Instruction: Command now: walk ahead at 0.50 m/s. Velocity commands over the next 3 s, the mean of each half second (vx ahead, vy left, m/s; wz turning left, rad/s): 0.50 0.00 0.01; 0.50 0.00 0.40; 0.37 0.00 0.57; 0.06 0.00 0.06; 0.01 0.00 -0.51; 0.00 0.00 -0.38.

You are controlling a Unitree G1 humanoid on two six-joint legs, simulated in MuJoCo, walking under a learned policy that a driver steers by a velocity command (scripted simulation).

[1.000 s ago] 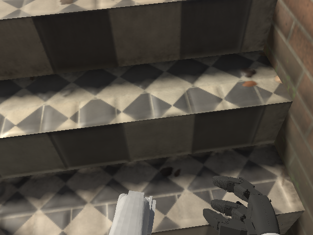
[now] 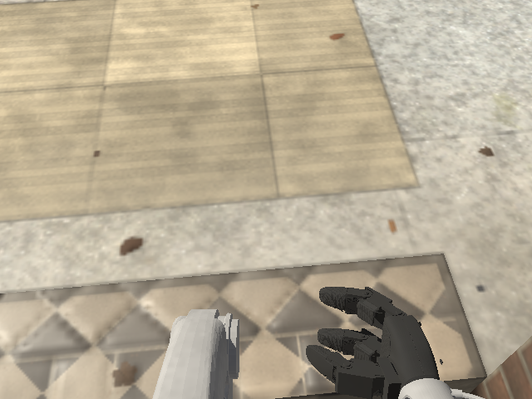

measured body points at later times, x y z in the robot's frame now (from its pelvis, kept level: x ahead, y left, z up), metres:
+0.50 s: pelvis +0.24 +0.04 +0.21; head +0.30 +0.06 +0.65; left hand +0.52 +0.15 +0.14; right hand +0.13 -0.20 +0.09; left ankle +0.16 +0.12 -0.54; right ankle +0.40 -0.08 -0.25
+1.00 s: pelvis +0.51 +0.05 +0.40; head +0.50 +0.06 +0.85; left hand +0.51 +0.33 +0.28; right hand +0.75 -0.14 +0.33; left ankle +0.65 +0.21 -0.28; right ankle +0.44 -0.06 -0.34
